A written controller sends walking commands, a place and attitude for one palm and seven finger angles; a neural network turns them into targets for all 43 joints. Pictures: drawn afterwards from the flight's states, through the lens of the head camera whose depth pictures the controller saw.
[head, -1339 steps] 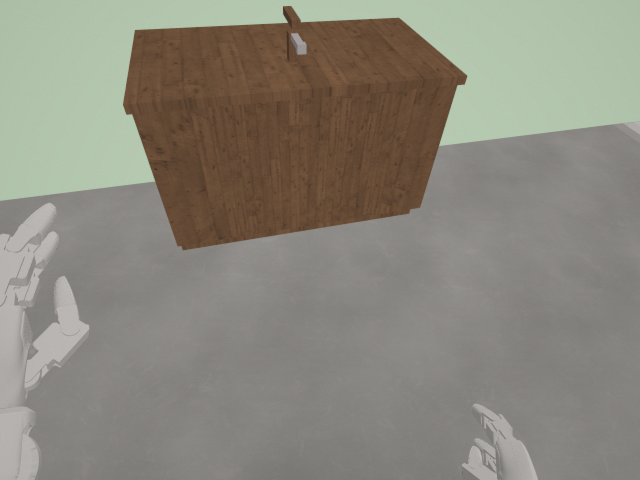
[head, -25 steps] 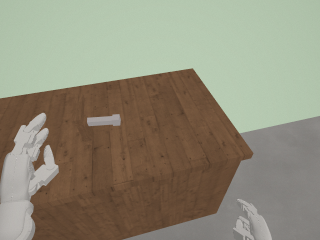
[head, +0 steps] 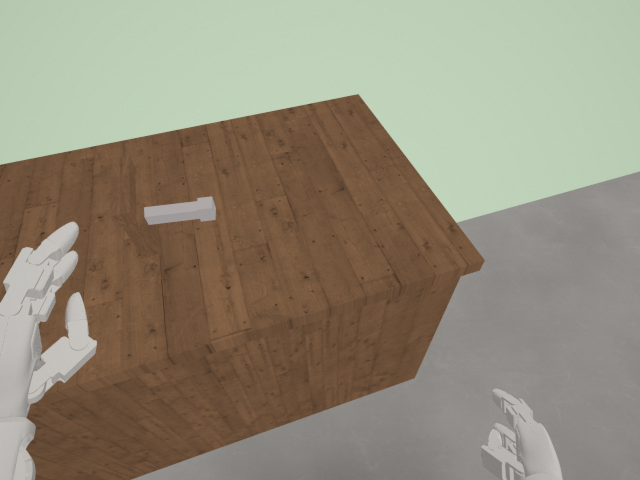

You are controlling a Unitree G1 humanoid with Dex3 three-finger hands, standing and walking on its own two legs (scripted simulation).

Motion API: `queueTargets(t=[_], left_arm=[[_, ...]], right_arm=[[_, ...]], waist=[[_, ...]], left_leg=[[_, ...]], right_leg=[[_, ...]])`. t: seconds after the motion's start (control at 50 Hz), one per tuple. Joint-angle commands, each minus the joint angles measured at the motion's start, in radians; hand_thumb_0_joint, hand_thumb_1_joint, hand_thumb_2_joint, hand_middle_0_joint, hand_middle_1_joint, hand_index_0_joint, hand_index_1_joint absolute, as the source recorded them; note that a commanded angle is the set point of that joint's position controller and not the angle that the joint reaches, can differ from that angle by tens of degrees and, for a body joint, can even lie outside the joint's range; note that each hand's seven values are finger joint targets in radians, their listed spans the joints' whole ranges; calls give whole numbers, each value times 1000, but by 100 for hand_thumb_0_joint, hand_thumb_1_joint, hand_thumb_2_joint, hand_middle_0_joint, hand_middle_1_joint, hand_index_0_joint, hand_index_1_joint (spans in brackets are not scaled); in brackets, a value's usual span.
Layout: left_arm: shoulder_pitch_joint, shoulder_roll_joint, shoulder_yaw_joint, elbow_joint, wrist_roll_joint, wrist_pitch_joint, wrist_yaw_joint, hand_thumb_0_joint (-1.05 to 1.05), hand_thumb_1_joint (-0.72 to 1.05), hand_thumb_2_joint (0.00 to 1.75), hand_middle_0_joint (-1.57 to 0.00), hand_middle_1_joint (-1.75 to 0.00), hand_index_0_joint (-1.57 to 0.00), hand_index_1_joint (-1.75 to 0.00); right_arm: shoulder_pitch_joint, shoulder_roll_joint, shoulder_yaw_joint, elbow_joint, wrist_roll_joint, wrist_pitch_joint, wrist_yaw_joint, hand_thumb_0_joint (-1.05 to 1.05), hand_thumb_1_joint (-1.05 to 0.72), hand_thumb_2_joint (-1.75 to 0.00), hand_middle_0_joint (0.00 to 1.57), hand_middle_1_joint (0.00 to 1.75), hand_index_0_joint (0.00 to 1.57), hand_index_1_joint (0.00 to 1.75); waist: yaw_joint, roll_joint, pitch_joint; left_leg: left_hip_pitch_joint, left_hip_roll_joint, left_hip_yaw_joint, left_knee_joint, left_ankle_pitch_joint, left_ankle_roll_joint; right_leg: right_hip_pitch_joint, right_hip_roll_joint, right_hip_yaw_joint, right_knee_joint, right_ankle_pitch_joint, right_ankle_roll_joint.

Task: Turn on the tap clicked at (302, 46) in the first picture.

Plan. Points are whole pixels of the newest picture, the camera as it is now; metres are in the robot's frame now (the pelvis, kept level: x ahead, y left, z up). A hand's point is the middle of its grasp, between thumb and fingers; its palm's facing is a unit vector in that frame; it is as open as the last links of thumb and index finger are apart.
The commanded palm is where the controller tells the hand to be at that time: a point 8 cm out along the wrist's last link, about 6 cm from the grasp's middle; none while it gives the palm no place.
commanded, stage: step back with the hand held close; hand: left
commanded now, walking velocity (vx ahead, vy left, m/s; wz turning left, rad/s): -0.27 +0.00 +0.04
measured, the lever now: (206, 209) +0.50 +0.23 +0.02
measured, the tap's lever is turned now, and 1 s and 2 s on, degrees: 80 80 80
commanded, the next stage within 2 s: stop stepping back and stand still in 1.02 s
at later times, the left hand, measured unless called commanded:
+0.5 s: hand (23, 389) +0.16 +0.26 +0.16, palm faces +0.41 -0.79 -0.46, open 7.4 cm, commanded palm +0.10 +0.29 +0.18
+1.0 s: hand out of the picture +0.06 +0.26 +0.17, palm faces +0.39 -0.83 -0.41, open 7.4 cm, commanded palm +0.01 +0.29 +0.18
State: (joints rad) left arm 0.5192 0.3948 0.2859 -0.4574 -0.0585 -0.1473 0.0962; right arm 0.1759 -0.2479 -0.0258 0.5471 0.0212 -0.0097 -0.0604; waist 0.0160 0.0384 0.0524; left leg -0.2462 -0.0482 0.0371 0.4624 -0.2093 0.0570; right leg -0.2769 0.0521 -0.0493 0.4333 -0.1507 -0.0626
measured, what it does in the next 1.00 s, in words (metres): walks backwards: right foot, then left foot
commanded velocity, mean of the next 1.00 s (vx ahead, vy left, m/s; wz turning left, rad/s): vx -0.35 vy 0.00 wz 0.00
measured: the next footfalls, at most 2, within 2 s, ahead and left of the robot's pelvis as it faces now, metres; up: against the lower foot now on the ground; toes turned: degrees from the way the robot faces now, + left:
right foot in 0.38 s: +0.00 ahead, -0.09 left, +0.00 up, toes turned +6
left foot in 0.82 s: -0.08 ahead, +0.13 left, +0.00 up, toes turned +2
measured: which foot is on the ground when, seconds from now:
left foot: down 0.00-0.62, up 0.64-0.80, down 0.82-1.00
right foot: down 0.00-0.30, up 0.32-0.36, down 0.38-0.84, up 0.86-1.00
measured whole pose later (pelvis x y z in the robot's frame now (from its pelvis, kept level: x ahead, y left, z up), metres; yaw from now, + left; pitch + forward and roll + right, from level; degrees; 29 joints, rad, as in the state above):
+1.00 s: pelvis -0.15 +0.01 +0.00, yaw +1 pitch +1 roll +0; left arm 0.49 0.41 0.37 -0.58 -0.06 -0.16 0.14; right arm 0.18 -0.16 -0.02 0.60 -0.01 -0.12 -0.05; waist 0.02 -0.04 0.05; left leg -0.31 0.02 0.01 0.47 -0.19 0.00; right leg -0.47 0.03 0.04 0.83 -0.41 0.02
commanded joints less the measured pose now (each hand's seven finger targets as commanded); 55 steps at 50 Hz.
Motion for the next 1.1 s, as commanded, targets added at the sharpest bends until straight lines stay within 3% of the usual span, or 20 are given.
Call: queueTargets(t=[0.0, 0.16, 0.22, 0.3, 0.38, 0.46, 0.5, 0.56, 0.6, 0.64, 0.68, 0.7, 0.76, 0.78, 0.8, 0.82, 0.86, 0.9, 1.0, 1.08], left_arm=[[-67, 201, 194, -264, -2, -93, 53, 0, 90, 90, -20, -30, -20, -30], [-54, 152, 159, -210, 16, -85, 68, 0, 90, 90, -20, -30, -20, -30], [-106, 153, 165, -239, 39, -91, 74, 0, 90, 90, -20, -30, -20, -30], [-117, 176, 196, -256, 50, -91, 72, 0, 90, 90, -20, -30, -20, -30], [-92, 147, 193, -216, 54, -93, 57, 0, 90, 90, -20, -30, -20, -30], [-108, 136, 161, -251, 29, -102, 46, 0, 90, 90, -20, -30, -20, -30], [-94, 139, 154, -281, 24, -95, 45, 0, 90, 90, -20, -30, -20, -30], [-42, 150, 164, -299, 10, -98, 47, 0, 90, 90, -20, -30, -20, -30], [-42, 201, 200, -331, 6, -103, 59, 0, 90, 90, -20, -30, -20, -30], [-36, 192, 186, -328, 1, -106, 60, 0, 90, 90, -20, -30, -20, -30], [-30, 190, 190, -314, 0, -95, 55, 0, 90, 90, -20, -30, -20, -30], [-44, 215, 216, -317, 3, -93, 54, 0, 90, 90, -20, -30, -20, -30], [-27, 195, 213, -279, 5, -100, 63, 0, 90, 90, -20, -30, -20, -30], [-37, 191, 209, -289, 3, -107, 67, 0, 90, 90, -20, -30, -20, -30], [-37, 191, 205, -317, 6, -111, 68, 0, 90, 90, -20, -30, -20, -30], [-57, 189, 205, -346, 6, -113, 67, 0, 90, 90, -20, -30, -20, -30], [-50, 193, 212, -358, 4, -119, 63, 0, 90, 90, -20, -30, -20, -30], [-85, 162, 181, -416, -3, -111, 60, 0, 90, 90, -20, -30, -20, -30], [-86, 130, 153, -304, 4, -41, 63, 0, 90, 90, -20, -30, -20, -30], [-84, 127, 154, -250, 5, -38, 56, 0, 90, 90, -20, -30, -20, -30]], right_arm=[[-82, -103, -33, -152, -2, -64, -5, 0, -90, -90, 20, 30, 20, 30], [-62, -121, -31, -150, 1, -78, -10, 0, -90, -90, 20, 30, 20, 30], [-67, -123, -27, -149, -3, -83, -16, 0, -90, -90, 20, 30, 20, 30], [-69, -115, -34, -145, -13, -89, -22, 0, -90, -90, 20, 30, 20, 30], [-74, -99, -30, -127, -27, -91, -14, 0, -90, -90, 20, 30, 20, 30], [-71, -91, -26, -95, -24, -89, -7, 0, -90, -90, 20, 30, 20, 30], [-77, -86, -38, -94, -17, -85, -3, 0, -90, -90, 20, 30, 20, 30], [-81, -81, -45, -112, -7, -73, 4, 0, -90, -90, 20, 30, 20, 30], [-63, -73, -51, -109, -6, -60, 4, 0, -90, -90, 20, 30, 20, 30], [-72, -60, -54, -116, 1, -53, 6, 0, -90, -90, 20, 30, 20, 30], [-89, -44, -42, -126, -2, -54, 9, 0, -90, -90, 20, 30, 20, 30], [-99, -42, -31, -127, -9, -54, 6, 0, -90, -90, 20, 30, 20, 30], [-80, -49, -24, -109, -12, -48, -9, 0, -90, -90, 20, 30, 20, 30], [-72, -67, -34, -105, -14, -56, -14, 0, -90, -90, 20, 30, 20, 30], [-78, -92, -46, -112, -14, -67, -21, 0, -90, -90, 20, 30, 20, 30], [-53, -74, -45, -112, -16, -84, -14, 0, -90, -90, 20, 30, 20, 30], [-23, -62, -45, -95, -35, -133, -7, 0, -90, -90, 20, 30, 20, 30], [-12, -74, -49, -79, -33, -156, 2, 0, -90, -90, 20, 30, 20, 30], [-53, -91, -46, -71, -30, -156, 6, 0, -90, -90, 20, 30, 20, 30], [-88, -88, -31, -73, -27, -143, 5, 0, -90, -90, 20, 30, 20, 30]], waist=[[2, 35, -172], [-8, -13, -86], [-6, 58, -93], [2, 94, -157], [4, 58, -76], [6, 5, -197], [6, -1, -284], [0, -44, -280], [-13, -105, -266], [-12, -160, -203], [-15, -146, -142], [-16, -111, -143], [-34, -27, -180], [-31, 31, -196], [-23, 172, -208], [-17, 244, -245], [-12, 210, -291], [-14, 145, -294], [-9, 145, -169], [11, 143, -162]], left_leg=[[-8, 128, -185, -21, -10, 4], [-179, 170, -247, -101, -336, 31], [-299, 223, -310, -218, -417, 55], [-290, 274, -348, -262, -299, 66], [-331, 297, -348, -250, -268, 89], [10, 253, -261, -73, 286, 35], [86, 226, -199, 1, 359, 11], [41, 173, -152, 99, 178, -11], [3, 94, -101, 232, -9, -45], [-31, 47, -102, 440, -174, -67], [-96, 59, -134, 509, -230, -66], [-120, 79, -137, 396, -220, -64], [-63, 84, -78, 31, -24, -56], [-29, 136, -126, -65, 113, -31], [19, 271, -272, -112, 342, 17], [96, 353, -282, -92, 560, 46], [196, 389, -311, -56, 786, 93], [252, 374, -255, -37, 834, 87], [68, 329, -177, -133, 460, 44], [-78, 280, -155, -113, 48, 15]], right_leg=[[36, -195, 239, -73, 50, 15], [-13, -136, 200, -64, -266, 38], [111, -80, 149, 69, -176, 59], [185, -41, 123, 226, -52, 69], [155, -36, 131, 253, -131, 69], [23, -70, 168, 47, 29, 54], [19, -109, 207, 39, 115, 50], [-15, -183, 291, -19, 213, 7], [-43, -296, 391, -100, 277, -47], [-134, -377, 418, -161, 212, -111], [-154, -377, 388, -153, 226, -125], [-100, -352, 349, -106, 310, -105], [4, -250, 254, 42, 379, -22], [0, -193, 226, 103, 328, 15], [-50, -99, 160, 202, 169, 64], [-135, -55, 125, 318, -118, 79], [-271, -44, 139, 500, -331, 77], [-276, -41, 149, 495, -326, 78], [-105, -41, 79, 275, -207, 88], [65, -31, 55, 40, -58, 92]])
